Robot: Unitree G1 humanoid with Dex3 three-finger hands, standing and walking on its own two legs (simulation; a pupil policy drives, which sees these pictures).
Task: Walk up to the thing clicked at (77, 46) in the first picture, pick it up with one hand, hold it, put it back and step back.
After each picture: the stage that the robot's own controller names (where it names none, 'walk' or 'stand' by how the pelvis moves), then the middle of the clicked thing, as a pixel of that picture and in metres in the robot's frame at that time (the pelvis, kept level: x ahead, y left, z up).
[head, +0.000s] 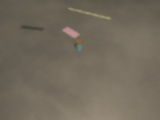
stand; (78, 45) +1.33 +0.05 -0.72
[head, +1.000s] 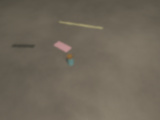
walk; (70, 59) +1.19 +0.23 -0.70
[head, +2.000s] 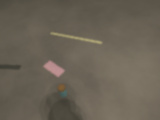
walk; (62, 90) +0.72 +0.28 -0.71
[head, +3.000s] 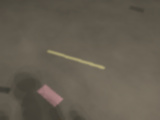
walk; out of the picture +0.46 +0.16 -0.70
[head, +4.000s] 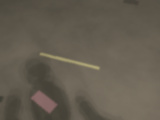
stand; out of the picture +0.38 +0.21 -0.72
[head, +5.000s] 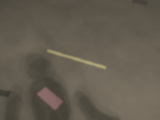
stand; out of the picture +0.39 +0.17 -0.72
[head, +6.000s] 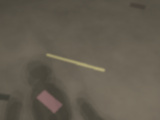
stand; out of the picture +0.40 +0.18 -0.73
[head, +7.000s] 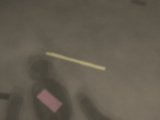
stand; out of the picture +0.38 +0.18 -0.73
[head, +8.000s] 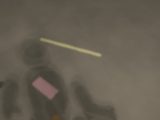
go down; out of the picture +0.40 +0.18 -0.71
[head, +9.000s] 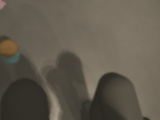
go down; (10, 52) +0.46 +0.23 -0.29
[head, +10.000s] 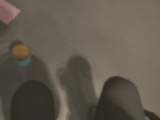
close in; (22, 55) +0.46 +0.22 -0.30
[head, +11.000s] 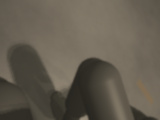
close in; out of the picture +0.45 +0.27 -0.22
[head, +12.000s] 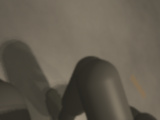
close; out of the picture +0.44 +0.28 -0.23
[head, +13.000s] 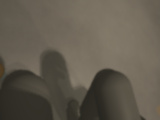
lift; out of the picture +0.35 +0.23 -0.25
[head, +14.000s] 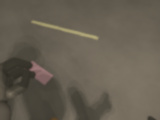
close; out of the picture +0.33 +0.16 -0.58
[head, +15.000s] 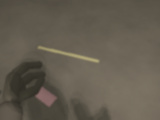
close; out of the picture +0.32 +0.18 -0.67
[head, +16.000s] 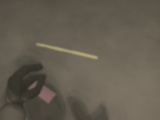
stand; out of the picture +0.32 +0.16 -0.68
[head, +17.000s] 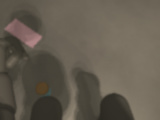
crouch; (43, 90) +0.37 +0.18 -0.43
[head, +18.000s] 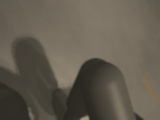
lower; out of the picture +0.37 +0.24 -0.23
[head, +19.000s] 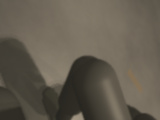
lower; out of the picture +0.36 +0.24 -0.23
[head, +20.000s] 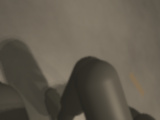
lower; out of the picture +0.36 +0.25 -0.23
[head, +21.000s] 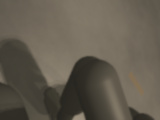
lower; out of the picture +0.36 +0.25 -0.23
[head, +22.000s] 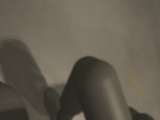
lower; out of the picture +0.36 +0.25 -0.23
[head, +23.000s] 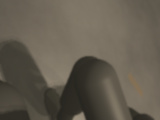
open; out of the picture +0.36 +0.24 -0.23
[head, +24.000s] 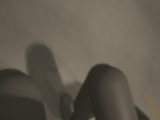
stand; out of the picture +0.31 +0.30 -0.27
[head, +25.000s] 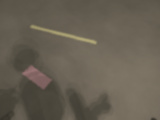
stand; out of the picture +0.30 +0.26 -0.63
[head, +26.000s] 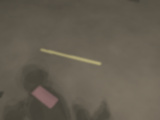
stand; out of the picture +0.30 +0.27 -0.69
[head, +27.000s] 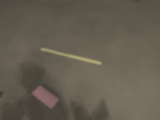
stand; out of the picture +0.29 +0.27 -0.69
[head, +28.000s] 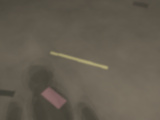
stand; out of the picture +0.34 +0.27 -0.74
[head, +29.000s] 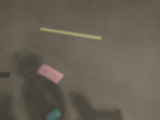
walk; (52, 116) +0.40 +0.26 -0.72
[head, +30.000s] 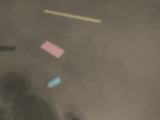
walk; (53, 83) +0.65 +0.24 -0.72
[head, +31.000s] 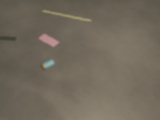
stand; (47, 64) +0.97 +0.33 -0.73
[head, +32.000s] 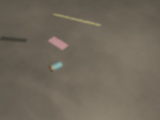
stand; (56, 66) +0.98 +0.27 -0.74
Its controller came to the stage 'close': yes
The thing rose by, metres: 0.02
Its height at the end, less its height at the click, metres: -0.02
